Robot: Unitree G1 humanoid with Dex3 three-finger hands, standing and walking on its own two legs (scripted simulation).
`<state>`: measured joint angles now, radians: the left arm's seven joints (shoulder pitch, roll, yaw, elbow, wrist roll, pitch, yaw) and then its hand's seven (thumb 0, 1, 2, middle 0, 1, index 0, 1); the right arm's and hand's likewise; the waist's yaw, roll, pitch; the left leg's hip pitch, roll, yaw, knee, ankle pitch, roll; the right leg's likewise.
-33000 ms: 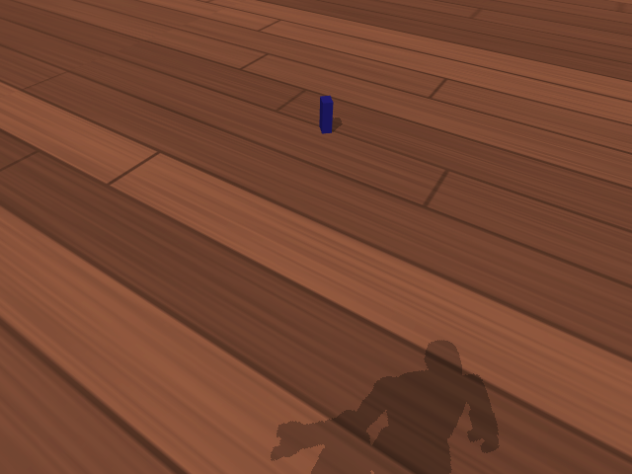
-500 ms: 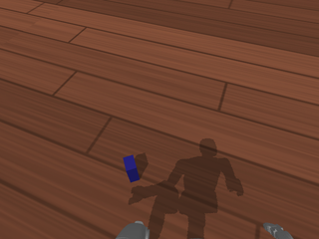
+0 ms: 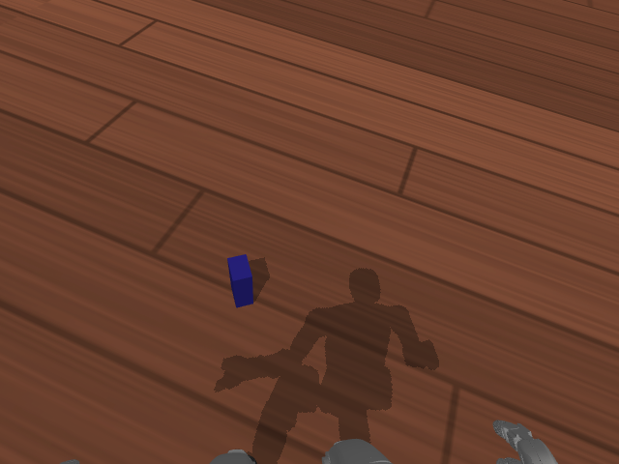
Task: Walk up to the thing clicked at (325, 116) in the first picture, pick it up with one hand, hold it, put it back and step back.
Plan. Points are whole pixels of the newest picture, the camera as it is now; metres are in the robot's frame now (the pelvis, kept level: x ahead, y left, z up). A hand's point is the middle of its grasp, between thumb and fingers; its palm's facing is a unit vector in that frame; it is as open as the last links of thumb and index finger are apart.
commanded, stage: step back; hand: left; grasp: from the side
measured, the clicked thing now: (241, 282) +0.71 +0.15 -0.67
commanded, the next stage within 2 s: stand in 2.00 s
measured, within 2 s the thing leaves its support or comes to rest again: neither
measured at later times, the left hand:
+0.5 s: hand out of the picture -0.06 +0.24 -0.15, palm faces +0.04 -0.91 -0.41, open 7.4 cm
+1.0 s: hand out of the picture -0.29 +0.18 -0.15, palm faces +0.02 -0.91 -0.41, open 7.4 cm
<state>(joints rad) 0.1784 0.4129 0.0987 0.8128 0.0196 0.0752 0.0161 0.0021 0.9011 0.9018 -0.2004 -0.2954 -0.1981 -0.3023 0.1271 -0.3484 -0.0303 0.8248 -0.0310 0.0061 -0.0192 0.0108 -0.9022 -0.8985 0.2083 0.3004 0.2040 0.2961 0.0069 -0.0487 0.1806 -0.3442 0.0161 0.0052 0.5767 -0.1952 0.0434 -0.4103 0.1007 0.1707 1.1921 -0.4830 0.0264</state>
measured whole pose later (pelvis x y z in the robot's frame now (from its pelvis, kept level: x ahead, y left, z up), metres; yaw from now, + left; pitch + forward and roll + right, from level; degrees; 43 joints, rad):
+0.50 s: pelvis -0.17 -0.03 -0.02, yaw +3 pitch -3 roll +1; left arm 0.14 0.39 0.08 0.76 0.04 0.07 0.01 0.00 0.90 0.90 -0.20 -0.30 -0.20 -0.30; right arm 0.25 -0.38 -0.05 0.88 -0.03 0.02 -0.03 0.01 -0.91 -0.90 0.20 0.30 0.20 0.30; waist 0.00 -0.05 0.17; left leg -0.27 -0.06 -0.01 0.67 -0.34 0.02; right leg -0.38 -0.08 -0.02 0.75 -0.32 0.01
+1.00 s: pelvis -0.33 -0.09 -0.01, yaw +0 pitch -2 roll +1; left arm 0.27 0.36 0.08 0.90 0.05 0.04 -0.01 0.00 0.90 0.90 -0.20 -0.30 -0.20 -0.30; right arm 0.19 -0.43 -0.06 0.87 -0.03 0.04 -0.02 0.01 -0.91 -0.90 0.20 0.30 0.20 0.30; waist 0.04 0.01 0.09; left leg -0.54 -0.07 -0.12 1.05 -0.42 -0.01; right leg -0.26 -0.02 0.03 0.68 -0.38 -0.01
